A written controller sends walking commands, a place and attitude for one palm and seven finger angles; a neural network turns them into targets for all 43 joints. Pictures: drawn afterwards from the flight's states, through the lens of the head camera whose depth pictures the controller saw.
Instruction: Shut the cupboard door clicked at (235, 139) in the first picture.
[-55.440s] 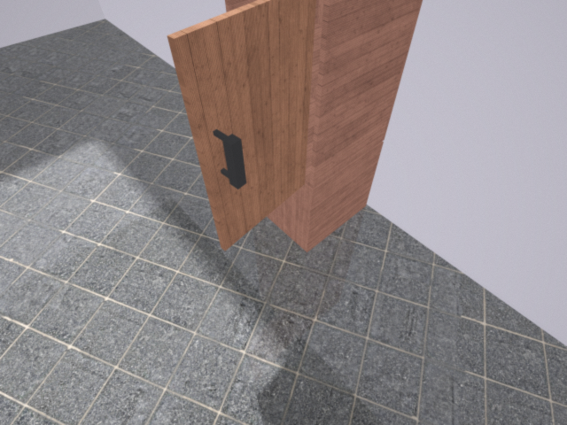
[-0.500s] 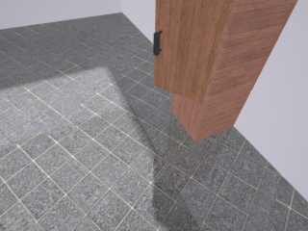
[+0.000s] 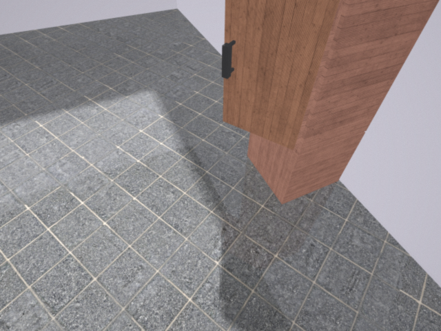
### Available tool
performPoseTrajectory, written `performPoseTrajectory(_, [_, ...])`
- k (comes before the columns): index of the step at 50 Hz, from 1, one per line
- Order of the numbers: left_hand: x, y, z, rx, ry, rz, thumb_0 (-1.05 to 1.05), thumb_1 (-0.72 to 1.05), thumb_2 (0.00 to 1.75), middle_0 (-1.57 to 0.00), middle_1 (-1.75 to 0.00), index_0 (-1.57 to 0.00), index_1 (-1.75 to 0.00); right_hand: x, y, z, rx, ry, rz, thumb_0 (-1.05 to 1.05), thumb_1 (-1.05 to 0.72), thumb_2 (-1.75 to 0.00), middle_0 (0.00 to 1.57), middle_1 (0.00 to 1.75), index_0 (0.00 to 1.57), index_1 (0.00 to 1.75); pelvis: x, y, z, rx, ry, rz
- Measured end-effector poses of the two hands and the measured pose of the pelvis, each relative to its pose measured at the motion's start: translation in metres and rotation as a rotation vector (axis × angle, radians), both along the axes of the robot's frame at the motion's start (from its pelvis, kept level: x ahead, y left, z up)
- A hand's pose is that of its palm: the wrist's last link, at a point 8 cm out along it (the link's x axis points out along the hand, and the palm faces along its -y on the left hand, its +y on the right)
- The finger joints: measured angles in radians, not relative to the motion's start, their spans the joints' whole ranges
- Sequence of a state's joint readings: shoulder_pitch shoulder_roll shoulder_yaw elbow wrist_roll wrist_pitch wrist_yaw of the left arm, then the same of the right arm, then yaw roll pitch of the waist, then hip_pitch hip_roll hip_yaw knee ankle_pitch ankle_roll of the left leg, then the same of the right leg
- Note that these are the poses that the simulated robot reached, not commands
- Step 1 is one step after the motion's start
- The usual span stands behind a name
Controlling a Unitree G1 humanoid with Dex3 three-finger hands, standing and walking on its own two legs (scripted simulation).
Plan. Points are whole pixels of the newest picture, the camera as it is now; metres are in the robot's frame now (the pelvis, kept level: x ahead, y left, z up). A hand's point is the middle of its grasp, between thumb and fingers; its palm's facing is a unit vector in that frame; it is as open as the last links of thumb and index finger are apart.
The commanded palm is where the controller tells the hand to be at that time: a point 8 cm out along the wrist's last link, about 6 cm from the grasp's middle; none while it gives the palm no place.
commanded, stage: look to check the result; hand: left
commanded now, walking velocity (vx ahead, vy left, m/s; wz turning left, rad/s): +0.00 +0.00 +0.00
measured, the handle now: (229, 59) +1.02 +0.03 -0.02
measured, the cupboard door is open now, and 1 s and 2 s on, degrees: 33 33 33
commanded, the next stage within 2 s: walk to a spot facing it in 0.28 s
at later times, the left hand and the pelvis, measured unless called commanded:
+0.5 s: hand out of the picture +0.09 +0.22 -0.16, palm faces +0.01 -0.95 -0.32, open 7.3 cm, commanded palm none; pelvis +0.02 -0.02 +0.00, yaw +1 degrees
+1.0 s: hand out of the picture -0.01 +0.25 -0.19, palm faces +0.30 -0.92 -0.24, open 7.3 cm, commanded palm none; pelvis -0.01 +0.03 -0.01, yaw +17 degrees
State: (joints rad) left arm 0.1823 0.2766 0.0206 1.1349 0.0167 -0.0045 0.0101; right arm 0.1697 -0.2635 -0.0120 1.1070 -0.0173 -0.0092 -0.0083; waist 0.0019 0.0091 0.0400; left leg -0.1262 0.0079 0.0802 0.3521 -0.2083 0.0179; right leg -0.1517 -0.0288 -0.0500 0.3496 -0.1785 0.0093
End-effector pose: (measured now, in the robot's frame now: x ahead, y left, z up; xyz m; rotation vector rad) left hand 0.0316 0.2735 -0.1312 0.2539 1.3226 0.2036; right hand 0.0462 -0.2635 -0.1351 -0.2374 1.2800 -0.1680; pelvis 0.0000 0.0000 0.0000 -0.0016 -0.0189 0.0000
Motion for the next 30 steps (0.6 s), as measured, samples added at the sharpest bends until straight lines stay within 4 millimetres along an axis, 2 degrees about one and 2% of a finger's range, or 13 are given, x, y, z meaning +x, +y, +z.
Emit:
performPoseTrajectory(12, [0.024, 0.003, 0.007, 0.027, -0.030, -0.009, 0.01, 0.91, 0.90, -0.20, -0.30, -0.21, -0.30, 0.029, -0.023, 0.007, -0.033, -0.026, 0.021, 0.00, -0.90, -0.89, 0.20, 0.30, 0.20, 0.30, 0.013, -0.009, 0.001, -0.001, 0.001, 0.006])
performPoseTrajectory(22, [0.047, -0.005, 0.008, 0.022, -0.071, -0.026, 0.01, 0.91, 0.90, -0.20, -0.30, -0.21, -0.30, 0.041, -0.035, 0.011, -0.049, -0.041, 0.025, 0.00, -0.90, -0.89, 0.20, 0.30, 0.20, 0.30, 0.021, -0.016, 0.002, -0.001, 0.001, 0.009])
performPoseTrajectory(26, [0.052, -0.010, 0.007, 0.025, -0.087, -0.011, 0.00, 0.91, 0.90, -0.20, -0.30, -0.21, -0.30, 0.041, -0.034, 0.009, -0.045, -0.032, 0.029, 0.00, -0.90, -0.90, 0.20, 0.30, 0.20, 0.30, 0.022, -0.018, 0.001, 0.002, 0.003, 0.027])
performPoseTrajectory(30, [0.045, -0.019, 0.001, 0.010, -0.095, 0.023, 0.00, 0.91, 0.90, -0.20, -0.30, -0.21, -0.30, 0.035, -0.023, -0.001, -0.015, 0.004, 0.044, 0.00, -0.90, -0.90, 0.19, 0.30, 0.20, 0.30, 0.019, -0.019, -0.003, 0.000, 0.003, 0.058])
